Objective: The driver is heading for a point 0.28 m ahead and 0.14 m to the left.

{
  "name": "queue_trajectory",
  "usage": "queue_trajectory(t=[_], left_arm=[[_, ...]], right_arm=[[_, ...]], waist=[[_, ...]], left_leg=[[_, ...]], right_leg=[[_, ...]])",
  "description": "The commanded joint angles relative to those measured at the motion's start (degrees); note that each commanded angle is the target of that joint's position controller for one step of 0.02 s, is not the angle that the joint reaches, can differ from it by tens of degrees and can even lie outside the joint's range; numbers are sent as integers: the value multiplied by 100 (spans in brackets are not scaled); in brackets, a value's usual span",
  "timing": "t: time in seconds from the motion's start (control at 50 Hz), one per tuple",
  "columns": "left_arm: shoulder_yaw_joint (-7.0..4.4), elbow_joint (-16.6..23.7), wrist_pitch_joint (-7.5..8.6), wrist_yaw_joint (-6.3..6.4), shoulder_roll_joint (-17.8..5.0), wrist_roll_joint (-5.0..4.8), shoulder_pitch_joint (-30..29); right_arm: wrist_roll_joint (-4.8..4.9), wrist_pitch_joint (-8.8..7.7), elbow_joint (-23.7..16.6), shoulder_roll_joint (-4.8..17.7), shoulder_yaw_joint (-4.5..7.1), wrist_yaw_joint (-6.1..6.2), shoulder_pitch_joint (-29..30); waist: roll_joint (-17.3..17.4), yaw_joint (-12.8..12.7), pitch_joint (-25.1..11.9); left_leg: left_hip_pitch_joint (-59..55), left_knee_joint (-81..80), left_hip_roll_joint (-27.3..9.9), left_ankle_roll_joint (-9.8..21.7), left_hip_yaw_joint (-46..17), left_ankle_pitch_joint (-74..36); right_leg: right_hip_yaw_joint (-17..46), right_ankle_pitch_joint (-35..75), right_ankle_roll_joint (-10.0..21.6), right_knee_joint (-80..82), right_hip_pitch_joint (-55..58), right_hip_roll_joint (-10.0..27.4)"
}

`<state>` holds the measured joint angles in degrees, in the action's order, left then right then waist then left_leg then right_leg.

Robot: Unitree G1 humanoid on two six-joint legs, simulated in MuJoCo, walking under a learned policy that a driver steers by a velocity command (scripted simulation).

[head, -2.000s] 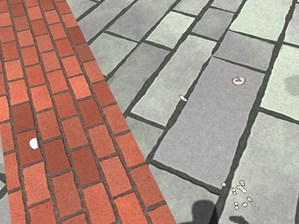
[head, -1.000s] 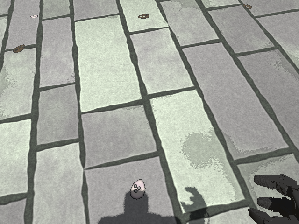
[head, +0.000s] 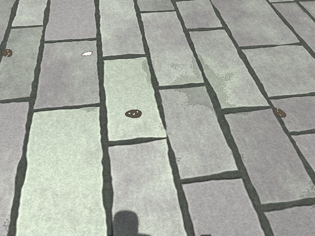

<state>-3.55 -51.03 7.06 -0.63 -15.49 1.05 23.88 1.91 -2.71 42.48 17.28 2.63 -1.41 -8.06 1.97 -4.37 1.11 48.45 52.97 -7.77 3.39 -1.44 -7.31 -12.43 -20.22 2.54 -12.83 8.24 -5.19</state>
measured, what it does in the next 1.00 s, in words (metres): walks ahead: left foot, then right foot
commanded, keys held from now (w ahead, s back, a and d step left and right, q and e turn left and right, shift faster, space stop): w+q+shift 0.08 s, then shift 0.92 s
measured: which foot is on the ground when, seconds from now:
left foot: up 0.00-0.12, down 0.14-1.00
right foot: down 0.00-0.14, up 0.16-0.56, down 0.58-1.00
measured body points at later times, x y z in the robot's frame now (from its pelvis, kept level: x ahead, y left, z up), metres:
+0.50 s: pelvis +0.33 +0.01 +0.01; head +0.36 +0.03 +0.46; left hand +0.48 +0.30 -0.08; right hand +0.46 -0.24 -0.10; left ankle +0.32 +0.08 -0.73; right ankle +0.50 -0.12 -0.68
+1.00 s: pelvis +0.42 -0.02 +0.00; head +0.43 -0.02 +0.45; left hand +0.51 +0.25 -0.11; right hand +0.54 -0.26 -0.13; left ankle +0.32 +0.08 -0.73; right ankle +0.50 -0.10 -0.73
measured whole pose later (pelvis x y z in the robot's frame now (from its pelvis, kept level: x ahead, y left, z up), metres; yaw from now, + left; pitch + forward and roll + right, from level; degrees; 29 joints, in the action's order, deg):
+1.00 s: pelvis +0.42 -0.02 +0.00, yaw +14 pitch +0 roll +0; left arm -1.7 -48.4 1.1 0.3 -12.7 0.4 5.1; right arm -0.7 1.9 52.5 13.7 1.6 1.8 -13.7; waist -0.1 0.8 1.0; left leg 7.4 29.7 1.8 0.4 -4.0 22.4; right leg -0.3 -10.6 1.8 -30.8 -20.2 -1.6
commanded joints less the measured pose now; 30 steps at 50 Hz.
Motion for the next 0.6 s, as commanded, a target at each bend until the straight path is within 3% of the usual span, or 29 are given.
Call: queue_trajectory(t=[0.02, 0.06, 0.08, 0.1, 0.12, 0.14, 0.16, 0.18, 0.2, 0.22, 0.24, 0.26, 0.28, 0.32, 0.38, 0.44, 0.5, 0.56, 0.58, 0.6], left_arm=[[-100, 500, 80, 127, -857, -19, -550], [-148, 521, -61, 237, -1152, 24, -408], [-195, 562, -176, 310, -1333, 14, -411], [-235, 611, -289, 348, -1470, -29, -581], [-231, 702, -327, 314, -1492, -27, -879], [-183, 815, -248, 224, -1259, -234, -1168], [78, 1204, -131, 146, -478, 66, -427], [167, 1183, 1, 55, -512, -265, 190], [97, 1099, 58, -27, -894, -435, -390], [106, 1299, 33, 65, -777, -353, -1049], [120, 1363, 16, 144, -732, -272, -1203], [72, 1283, -90, 159, -827, -182, -1163], [29, 1267, -197, 155, -875, -149, -1016], [66, 1294, -302, 195, -666, -112, -1109], [183, 1359, -381, 246, -324, -44, -1354], [167, 1322, -416, 230, -405, -88, -1702], [117, 1353, -416, 179, -532, -99, -2041], [53, 1271, -336, 102, -589, -17, -1944], [34, 1202, -298, 95, -624, 51, -1809], [0, 1224, -264, 123, -882, 143, -1769]], right_arm=[[16, -133, -507, 40, -59, -229, 554], [60, -151, -677, 309, 61, -341, 585], [111, -112, -653, 451, 135, -357, 225], [67, -41, -512, 642, 232, -341, -543], [-16, 52, -147, 1065, 438, -256, -1964], [-64, 143, 8, 1216, 541, -88, -2556], [-223, 121, -70, 2079, 634, -59, -2443], [-471, -32, -297, 1391, 443, -58, -2031], [-403, -105, -342, 1055, 415, -74, -1913], [-188, -154, -396, 901, 328, -60, -1286], [-129, -218, -436, 922, 310, -46, -771], [-237, -242, -512, 743, 254, -42, -523], [-290, -248, -516, 614, 212, -49, -453], [-208, -272, -398, 563, 179, -3, -474], [-209, -222, -212, 740, 215, 108, -670], [-176, -53, -137, 659, 180, 165, -715], [-207, 58, -34, 541, 125, 171, -749], [-188, 99, 26, 417, 62, 161, -560], [-194, 78, 69, 326, 29, 162, -633], [-318, 24, 75, 160, -19, 160, -945]], waist=[[33, 242, 828], [-380, 396, 410], [-664, 662, 134], [-844, 1117, -107], [-812, 1798, -706], [78, 2152, -784], [2420, 1250, -1824], [1098, 897, -3413], [298, 1210, -2967], [-656, 940, -1635], [-840, 602, -806], [-906, 415, -636], [-722, 267, -541], [-611, 225, -389], [-304, 318, -676], [45, 537, -916], [290, 701, -766], [348, 549, -611], [280, 496, -605], [-160, 707, -754]], left_leg=[[-917, -1024, 229, 206, 485, -656], [-1393, -1263, 765, 353, 1109, -269], [-1792, -1136, 1034, 402, 1300, 252], [-2584, -1103, 1220, 534, 1254, 728], [-4144, -1234, 1213, 751, 817, 661], [-5379, -2316, 998, 938, 174, -375], [-7178, -1786, -36, 1802, -3019, -2553], [-8400, -2692, -958, 2576, -4556, 290], [-7642, -3288, -932, 2188, -4466, 1140], [-6354, -3538, -760, 1761, -3860, 1260], [-5087, -3484, -830, 1810, -3528, 25], [-4036, -3378, -598, 1650, -2870, -1094], [-3499, -3433, -400, 1513, -2247, -1731], [-2993, -3540, -172, 1406, -1521, -2379], [-3174, -3439, 121, 1245, -799, -3000], [-3476, -3334, 266, 975, -492, -2408], [-3691, -3185, 101, 907, -709, -1436], [-3732, -2675, 30, 715, -984, -594], [-3634, -2469, 216, 507, -990, -105], [-3337, -2089, 592, 239, -863, 760]], right_leg=[[-40, 3623, 28, 724, -1167, 1525], [-186, 6438, -244, -61, -341, 1575], [-233, 7921, -216, -720, -54, 1672], [-146, 8831, -169, -1743, -178, 1825], [70, 8632, -116, -3243, -663, 1806], [-113, 5889, -320, -5508, -1622, 987], [605, -804, -828, -7197, -3278, -302], [2129, -1558, -694, -8389, -4633, -54], [2214, -1010, -354, -8048, -4678, 215], [1978, -802, -257, -7452, -4794, 504], [1926, -490, -331, -7016, -4713, 664], [1936, -414, -354, -6806, -3978, 840], [1910, -425, -375, -6522, -3584, 960], [1717, -429, -462, -5649, -3493, 1068], [1526, 483, -607, -4234, -3417, 974], [1471, 1698, -661, -3180, -3165, 819], [1529, 1879, -617, -2544, -3121, 766], [1448, 1998, -336, -1543, -2737, 661], [1515, 2797, -186, -1102, -2315, 733], [2079, 4686, 64, -1273, -1702, 1332]])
